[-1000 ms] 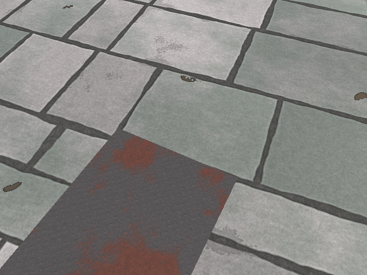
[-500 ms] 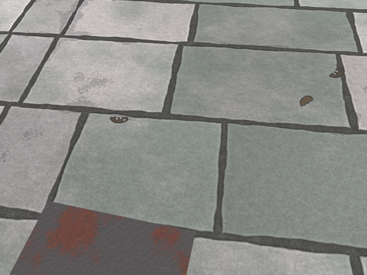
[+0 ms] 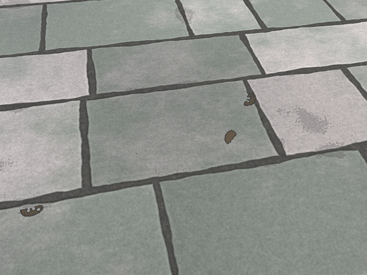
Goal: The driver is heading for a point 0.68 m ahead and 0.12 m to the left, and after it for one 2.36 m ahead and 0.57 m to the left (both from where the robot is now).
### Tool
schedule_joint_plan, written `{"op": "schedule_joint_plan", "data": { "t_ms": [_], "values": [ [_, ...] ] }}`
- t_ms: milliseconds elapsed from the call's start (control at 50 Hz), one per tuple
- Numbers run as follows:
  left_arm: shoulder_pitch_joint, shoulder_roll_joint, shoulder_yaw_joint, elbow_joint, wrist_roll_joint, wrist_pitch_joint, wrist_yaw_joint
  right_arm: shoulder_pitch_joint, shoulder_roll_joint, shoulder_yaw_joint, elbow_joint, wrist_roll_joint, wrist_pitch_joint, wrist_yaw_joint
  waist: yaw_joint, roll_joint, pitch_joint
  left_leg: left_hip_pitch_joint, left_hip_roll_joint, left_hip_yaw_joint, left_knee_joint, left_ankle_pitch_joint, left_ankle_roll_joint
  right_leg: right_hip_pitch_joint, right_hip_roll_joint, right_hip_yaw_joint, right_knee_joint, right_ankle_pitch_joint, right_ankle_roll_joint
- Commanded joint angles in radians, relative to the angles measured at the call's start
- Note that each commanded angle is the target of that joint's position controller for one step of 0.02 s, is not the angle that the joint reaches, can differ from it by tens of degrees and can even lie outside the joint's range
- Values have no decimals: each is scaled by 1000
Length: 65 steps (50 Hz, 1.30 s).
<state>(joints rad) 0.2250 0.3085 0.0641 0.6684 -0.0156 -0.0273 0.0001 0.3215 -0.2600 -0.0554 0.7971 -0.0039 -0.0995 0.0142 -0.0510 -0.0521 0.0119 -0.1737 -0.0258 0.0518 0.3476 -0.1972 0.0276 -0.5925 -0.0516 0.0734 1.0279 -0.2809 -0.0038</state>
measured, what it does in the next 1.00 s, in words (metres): walks ahead, turning left: right foot, then left foot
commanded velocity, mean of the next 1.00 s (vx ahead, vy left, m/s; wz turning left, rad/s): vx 0.47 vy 0.00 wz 0.26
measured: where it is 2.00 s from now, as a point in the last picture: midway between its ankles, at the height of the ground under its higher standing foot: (163, 233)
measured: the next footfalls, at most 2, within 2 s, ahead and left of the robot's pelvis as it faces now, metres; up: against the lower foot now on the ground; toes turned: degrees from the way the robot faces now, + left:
right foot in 0.26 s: +0.30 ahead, -0.15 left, +0.00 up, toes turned -3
left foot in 0.78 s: +0.57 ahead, +0.11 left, +0.00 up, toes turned +17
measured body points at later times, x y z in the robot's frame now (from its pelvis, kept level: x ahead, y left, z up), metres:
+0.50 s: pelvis +0.27 -0.06 +0.00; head +0.29 -0.07 +0.45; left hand +0.33 +0.22 -0.11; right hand +0.40 -0.34 -0.12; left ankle +0.32 +0.11 -0.66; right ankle +0.26 -0.15 -0.74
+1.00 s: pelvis +0.52 +0.03 +0.00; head +0.57 +0.06 +0.44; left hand +0.59 +0.35 -0.11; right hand +0.72 -0.20 -0.11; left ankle +0.53 +0.10 -0.74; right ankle +0.61 -0.13 -0.67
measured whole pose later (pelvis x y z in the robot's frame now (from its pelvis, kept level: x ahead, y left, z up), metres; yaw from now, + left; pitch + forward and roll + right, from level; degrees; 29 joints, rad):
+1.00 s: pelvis +0.52 +0.03 +0.00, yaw +21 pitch +2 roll +0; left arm 0.11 0.31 0.06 0.72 0.01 -0.09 0.02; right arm 0.24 -0.29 -0.07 0.72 0.00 -0.03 0.02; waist -0.03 -0.02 0.08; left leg -0.29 -0.11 -0.04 0.41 -0.15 0.09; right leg -0.59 -0.08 0.07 1.08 -0.36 0.06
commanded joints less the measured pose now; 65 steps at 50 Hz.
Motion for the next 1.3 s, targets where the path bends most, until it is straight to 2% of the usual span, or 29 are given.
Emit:
{"op": "schedule_joint_plan", "data": {
  "t_ms": [20, 160, 200, 240, 260, 280, 300, 320, 360, 400, 480, 580, 680, 740, 780, 800, 820, 840, 860, 880, 900, 940, 1020, 1140, 1220, 1240, 1260, 1280, 1300],
  "values": [
    [-51, 15, -5, -80, 9, -22, -10, -47, -163, -36, -45, 11, -13, -3, 20, 126, 9, 69, 259, -204, -198, 191, 187, -88, -45, 0, -166, 124, 8],
    [-238, 19, -11, -128, -6, -42, -37, 55, -205, -40, 32, 33, 18, -5, -33, 135, 46, 142, 277, -128, -169, 252, 147, 12, -4, -66, -449, 239, -18],
    [-228, 39, -3, -131, -4, -45, -41, 55, -219, -44, 47, 37, 30, -9, -6, 145, 38, 186, 295, -123, -119, 356, 130, 65, 14, -79, -494, 185, -48],
    [-42, 94, 31, -75, 9, -45, -33, 44, -214, -38, 54, 41, 38, -14, 103, 128, -74, 138, 239, -67, 109, 615, 90, 373, 64, -118, -562, 207, -96],
    [129, 151, 55, -38, 16, -42, -20, 33, -177, -20, 38, 26, 35, -15, 183, 86, -195, -27, 192, -38, 344, 478, 53, 654, -36, -16, -527, 222, -140],
    [223, 260, 76, -27, 30, -36, -10, 124, -60, 21, 3, 8, 19, -8, 162, -163, -345, -425, 35, -2, 748, -65, -21, 1018, -323, 427, -574, 101, -289],
    [240, 181, 58, -20, 21, -33, -10, 104, -116, 8, 24, 26, 2, -6, 185, -159, -400, -535, 17, -152, 910, -373, -20, 995, -370, 620, -692, -18, -321],
    [176, 137, 38, -18, 17, -37, -10, 27, -187, -16, -2, 53, -4, -2, 174, -107, -229, -610, 67, -167, 953, -317, -7, 866, -336, 471, -714, -33, -273],
    [59, 66, 17, -12, 17, -46, -15, -49, -165, -18, -14, 40, 4, -7, 114, -45, -71, -569, 137, -136, 861, -170, -10, 623, -247, 251, -783, 53, -222],
    [10, 33, 12, -3, 27, -69, -22, -7, -132, -20, 8, 31, 32, -10, 65, -58, -21, -453, 165, -154, 815, -89, -16, 477, -202, 118, -842, 212, -195],
    [-5, 61, 28, 42, 35, -92, -12, -43, -88, -18, -10, 32, 64, -15, 34, -10, 16, -503, 162, -176, 718, 43, -46, 443, -209, -26, -904, 328, -203],
    [30, 100, 39, 83, 27, -84, 8, -196, -58, -4, -59, 22, 54, 14, 85, 15, 58, -479, 138, -100, 422, 280, -30, 481, -180, -184, -927, 352, -163],
    [105, 133, 53, 135, 3, -50, 14, -324, -62, 0, -137, 24, 55, 43, 122, 22, 93, -533, 119, -41, 289, 192, 19, 668, -236, -236, -858, 455, -141],
    [86, 172, 63, 135, -4, -25, 24, -268, -104, -23, -155, 25, 62, 52, 64, -29, 17, -387, 32, 46, 285, 35, 74, 726, -237, -275, -667, 909, -107],
    [60, 177, 59, 125, -8, -11, 33, -5, -193, -76, -95, 30, 67, 37, -84, -12, -126, -8, -47, 56, 207, 61, 140, 600, -181, -314, -297, 965, -55],
    [90, 118, 36, 103, 23, -23, 34, 121, -291, -106, -71, 32, 79, 13, -109, 153, -219, 295, 125, -226, 194, 102, 208, 324, -121, -314, 28, 497, -6],
    [153, 1, -5, 50, 29, -57, 17, 63, -352, -108, -101, 35, 67, 16, 1, 340, -340, 571, 351, -832, 25, -125, 424, -80, 109, -145, 354, -299, 49],
    [33, 105, 16, 41, -7, -93, 3, 61, -259, -80, -120, 22, 57, 21, -71, 181, -344, 562, 357, -835, -55, -65, 381, -179, 65, 29, 400, -292, 26],
    [-38, 122, 20, 14, -30, -109, -2, 17, -218, -68, -124, 12, 45, 20, -59, 143, -215, 444, 328, -661, -37, 126, 338, -203, 28, 20, 360, -219, 6],
    [-36, 108, 18, 23, -12, -112, 8, -47, -196, -61, -132, 15, 39, 19, -5, 45, -129, 288, 278, -523, -16, 354, 301, -154, -14, 14, 274, -159, 9],
    [-29, 118, 27, 33, 20, -103, 18, -98, -168, -55, -143, 15, 41, 13, 28, 32, -91, 169, 252, -429, -15, 514, 284, -91, -40, 4, 210, -129, 21],
    [12, 114, 31, 33, 27, -73, 19, -136, -165, -53, -162, 2, 45, 2, 75, 72, -78, 21, 220, -359, -29, 675, 286, 15, -46, 5, 145, -115, 51],
    [-41, 52, 11, 16, 34, -43, 27, -121, -206, -66, -150, 16, 65, -25, 72, 94, -99, -71, 137, -256, -6, 745, 233, 63, 17, -36, -123, 47, 93],
    [-179, 71, 8, -20, 19, -35, 7, -92, -196, -65, -142, 24, 114, -50, 20, 161, -125, -41, 121, -353, 73, 473, 157, 144, 83, 2, -406, 214, 91],
    [-100, 106, 28, -6, 29, -57, 2, -152, -164, -53, -167, 23, 117, -55, 86, 184, -112, -10, 88, -451, 213, 295, 101, 278, 60, 15, -628, 318, 28],
    [-67, 155, 37, -9, 48, -62, 10, -123, -110, -35, -180, 6, 110, -53, 75, 92, -181, -69, 22, -385, 367, 141, 55, 439, -89, 125, -628, 560, -32],
    [-77, 186, 35, -23, 72, -50, 17, 31, -67, -24, -165, -5, 104, -53, -5, -143, -225, -270, -123, -277, 585, -454, -10, 639, -300, 368, -594, 944, -196],
    [-33, 156, 35, 0, 54, -36, 14, 96, -138, -34, -153, 9, 106, -51, -4, -231, -279, -367, -94, -245, 756, -546, -55, 660, -410, 587, -636, 776, -313],
    [-63, 102, 21, -20, 34, -32, 11, 47, -210, -54, -131, 16, 119, -55, 27, -108, -220, -390, -57, -255, 856, -477, -83, 612, -343, 509, -644, 609, -295]
  ]
}}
